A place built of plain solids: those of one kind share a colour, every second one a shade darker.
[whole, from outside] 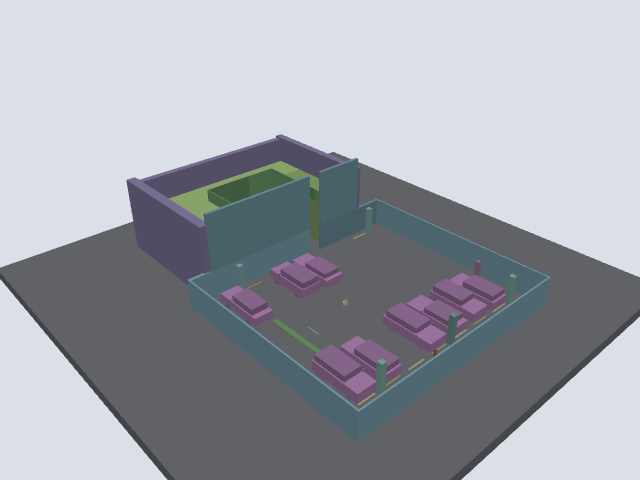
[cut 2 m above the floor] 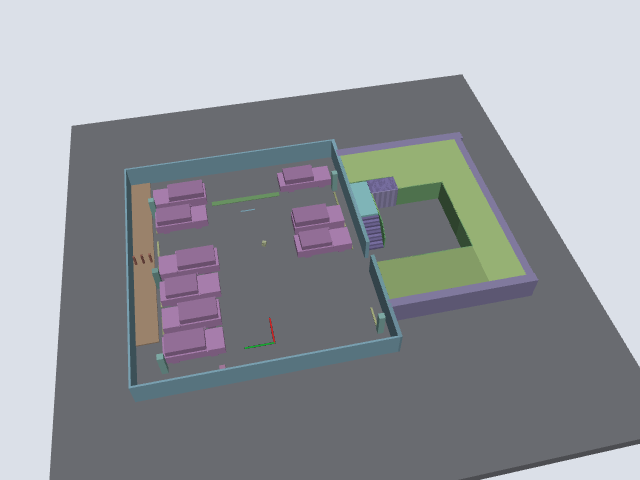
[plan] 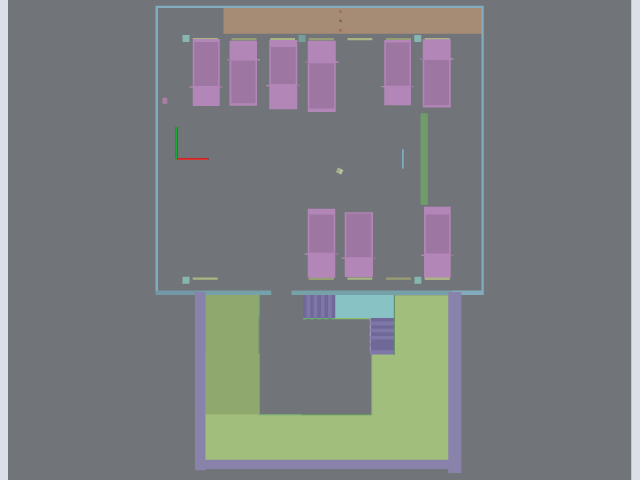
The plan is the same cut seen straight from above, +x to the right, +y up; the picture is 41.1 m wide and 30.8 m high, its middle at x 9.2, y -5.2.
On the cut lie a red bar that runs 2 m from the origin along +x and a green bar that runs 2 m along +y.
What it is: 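The pedestrian entrance of an underground car park of the 2000s; a paved forecourt at street level 4.09 m over the deck; an open stair well of 21 risers of 0.195 m and treads of 0.230 m, 1.47 m wide, an L of two flights with a corner landing, along the facade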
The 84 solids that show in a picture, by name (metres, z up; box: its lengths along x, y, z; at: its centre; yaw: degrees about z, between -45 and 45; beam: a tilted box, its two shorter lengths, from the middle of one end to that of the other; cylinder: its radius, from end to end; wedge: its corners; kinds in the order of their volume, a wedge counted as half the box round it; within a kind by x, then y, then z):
{
 "paving_1": {"box": [3.5, 3.88, 4.14], "at": [3.59, -14.44, 2.02]},
 "paving_2": {"box": [3.5, 3.78, 4.14], "at": [3.59, -10.62, 2.02]},
 "paving_3": {"box": [15.6, 2.94, 4.14], "at": [9.64, -17.83, 2.02]},
 "paving_4": {"box": [4.97, 3.87, 4.14], "at": [14.95, -14.44, 2.02]},
 "paving_5": {"box": [3.5, 3.78, 4.14], "at": [15.69, -10.62, 2.02]},
 "boundary_1": {"box": [0.67, 11.44, 6.68], "at": [1.51, -14.25, 3.29]},
 "boundary_2": {"box": [16.82, 0.61, 6.5], "at": [9.64, -19.6, 3.2]},
 "boundary_3": {"box": [0.84, 11.61, 6.72], "at": [17.85, -14.34, 3.31]},
 "stair_step_1": {"box": [5.88, 1.49, 0.24], "at": [11.05, -9.47, 0.07]},
 "stair_step_2": {"box": [5.65, 1.49, 0.44], "at": [11.16, -9.47, 0.17]},
 "stair_step_3": {"box": [5.42, 1.49, 0.64], "at": [11.28, -9.47, 0.27]},
 "stair_step_4": {"box": [5.19, 1.49, 0.83], "at": [11.39, -9.47, 0.36]},
 "stair_step_5": {"box": [4.96, 1.49, 1.02], "at": [11.51, -9.47, 0.46]},
 "stair_step_6": {"box": [4.73, 1.49, 1.22], "at": [11.62, -9.47, 0.56]},
 "stair_step_7": {"box": [4.5, 1.49, 1.42], "at": [11.74, -9.47, 0.66]},
 "stair_step_8": {"box": [4.27, 1.49, 1.61], "at": [11.85, -9.47, 0.76]},
 "stair_step_9": {"box": [4.04, 1.49, 1.8], "at": [11.97, -9.47, 0.85]},
 "stair_step_10": {"box": [1.49, 0.28, 3.95], "at": [13.2, -12.41, 1.93]},
 "stair_step_11": {"box": [1.49, 0.97, 3.37], "at": [13.2, -12.07, 1.63]},
 "stair_step_12": {"box": [1.49, 1.2, 3.17], "at": [13.2, -11.96, 1.53]},
 "stair_step_13": {"box": [1.49, 1.43, 2.98], "at": [13.2, -11.84, 1.44]},
 "stair_step_14": {"box": [1.49, 1.66, 2.78], "at": [13.2, -11.72, 1.34]},
 "stair_step_15": {"box": [1.49, 1.89, 2.58], "at": [13.2, -11.61, 1.24]},
 "stair_step_16": {"box": [1.49, 2.12, 2.39], "at": [13.2, -11.49, 1.15]},
 "stair_step_17": {"box": [1.49, 2.35, 2.19], "at": [13.2, -11.38, 1.05]},
 "car_1": {"box": [1.74, 4.3, 0.76], "at": [1.9, 5.54, 0.56]},
 "car_2": {"box": [1.54, 2.82, 0.5], "at": [1.9, 6.09, 1.19]},
 "car_3": {"box": [1.57, 2.74, 0.52], "at": [4.28, 4.95, 1.29]},
 "car_4": {"box": [1.77, 4.17, 0.85], "at": [4.28, 5.5, 0.6]},
 "car_5": {"box": [1.8, 4.44, 0.74], "at": [6.84, 5.41, 0.55]},
 "car_6": {"box": [1.6, 2.38, 0.43], "at": [6.84, 5.99, 1.14]},
 "car_7": {"box": [1.78, 4.44, 0.72], "at": [9.29, -5.41, 0.54]},
 "car_8": {"box": [1.58, 2.44, 0.44], "at": [9.29, -4.79, 1.12]},
 "car_9": {"box": [1.61, 2.9, 0.51], "at": [9.31, 4.69, 1.19]},
 "car_10": {"box": [1.81, 4.57, 0.75], "at": [9.31, 5.3, 0.56]},
 "car_11": {"box": [1.82, 4.16, 0.85], "at": [11.69, -5.5, 0.61]},
 "car_12": {"box": [1.62, 2.81, 0.55], "at": [11.69, -4.91, 1.31]},
 "car_13": {"box": [1.73, 4.19, 0.77], "at": [14.18, 5.54, 0.56]},
 "car_14": {"box": [1.53, 2.77, 0.5], "at": [14.18, 6.09, 1.2]},
 "car_15": {"box": [1.59, 2.91, 0.53], "at": [16.69, 4.9, 1.3]},
 "car_16": {"box": [1.79, 4.39, 0.86], "at": [16.69, 5.5, 0.61]},
 "car_17": {"box": [1.71, 4.53, 0.72], "at": [16.73, -5.33, 0.54]},
 "car_18": {"box": [1.51, 2.51, 0.53], "at": [16.73, -4.82, 1.16]},
 "wall_1": {"box": [0.15, 18.42, 2.62], "at": [-1.27, 0.62, 1.26]},
 "wall_2": {"box": [7.42, 0.3, 2.62], "at": [2.36, -8.59, 1.26]},
 "wall_3": {"box": [21.06, 0.15, 2.62], "at": [9.18, 9.76, 1.26]},
 "wall_4": {"box": [12.34, 0.3, 2.62], "at": [13.54, -8.59, 1.26]},
 "wall_5": {"box": [0.15, 18.42, 2.62], "at": [19.64, 0.62, 1.26]},
 "facade_1": {"box": [4.49, 0.3, 7.67], "at": [3.83, -8.59, 3.78]},
 "facade_2": {"box": [10.31, 0.3, 7.67], "at": [12.53, -8.59, 3.78]},
 "stair_landing_1": {"box": [3.81, 1.5, 2.0], "at": [12.08, -9.47, 0.95]},
 "rim_guard_1": {"box": [0.08, 4.02, 5.25], "at": [5.3, -14.44, 2.57]},
 "rim_guard_2": {"box": [0.08, 2.46, 5.25], "at": [5.3, -11.36, 2.57]},
 "rim_guard_3": {"box": [0.08, 1.55, 5.25], "at": [5.3, -9.51, 2.57]},
 "rim_guard_4": {"box": [2.93, 0.08, 5.25], "at": [6.72, -16.41, 2.57]},
 "rim_guard_5": {"box": [4.52, 0.08, 5.25], "at": [10.29, -16.41, 2.57]},
 "rim_guard_6": {"box": [0.08, 3.94, 5.25], "at": [12.51, -14.47, 2.57]},
 "walkway_1": {"box": [16.56, 1.65, 0.17], "at": [11.28, 8.86, 0.03]},
 "column_1": {"box": [0.45, 0.45, 2.59], "at": [0.6, -7.79, 1.25]},
 "column_2": {"box": [0.45, 0.45, 2.59], "at": [0.6, 7.74, 1.25]},
 "column_3": {"box": [0.45, 0.45, 2.59], "at": [8.04, 7.74, 1.25]},
 "column_4": {"box": [0.45, 0.45, 2.59], "at": [15.48, -7.79, 1.25]},
 "column_5": {"box": [0.45, 0.45, 2.59], "at": [15.48, 7.74, 1.25]},
 "guard_upper_1": {"box": [0.08, 0.24, 5.02], "at": [12.43, -12.39, 2.46]},
 "guard_upper_2": {"box": [0.08, 0.24, 4.83], "at": [12.43, -12.16, 2.36]},
 "guard_upper_3": {"box": [0.08, 0.24, 4.63], "at": [12.43, -11.94, 2.27]},
 "guard_upper_4": {"box": [0.08, 0.24, 4.43], "at": [12.43, -11.71, 2.17]},
 "guard_upper_5": {"box": [0.08, 0.24, 4.24], "at": [12.43, -11.47, 2.07]},
 "guard_upper_6": {"box": [0.08, 0.24, 4.04], "at": [12.43, -11.24, 1.97]},
 "guard_upper_7": {"box": [0.08, 0.24, 3.85], "at": [12.43, -11.02, 1.88]},
 "wheelstop_1": {"box": [1.6, 0.15, 0.15], "at": [1.84, -7.68, 0.03]},
 "wheelstop_2": {"box": [1.6, 0.15, 0.15], "at": [4.32, 7.68, 0.03]},
 "wheelstop_3": {"box": [1.6, 0.15, 0.15], "at": [6.8, 7.68, 0.03]},
 "wheelstop_4": {"box": [1.6, 0.15, 0.15], "at": [9.28, -7.68, 0.03]},
 "wheelstop_5": {"box": [1.6, 0.15, 0.15], "at": [9.28, 7.68, 0.03]},
 "wheelstop_6": {"box": [1.6, 0.15, 0.15], "at": [11.76, -7.68, 0.03]},
 "wheelstop_7": {"box": [1.6, 0.15, 0.15], "at": [11.76, 7.68, 0.03]},
 "wheelstop_8": {"box": [1.6, 0.15, 0.15], "at": [14.24, -7.68, 0.03]},
 "wheelstop_9": {"box": [1.6, 0.15, 0.15], "at": [14.24, 7.68, 0.03]},
 "wheelstop_10": {"box": [1.6, 0.15, 0.15], "at": [16.72, -7.68, 0.03]},
 "wheelstop_11": {"box": [1.6, 0.15, 0.15], "at": [16.72, 7.68, 0.03]},
 "hump_1": {"box": [0.46, 5.87, 0.1], "at": [15.88, 0.0, 0.0]},
 "pay_station_1": {"box": [0.3, 0.4, 1.5], "at": [-0.75, 3.73, 0.7]},
 "cable_cover_1": {"box": [0.11, 1.24, 0.08], "at": [14.52, 0.0, -0.02]}
}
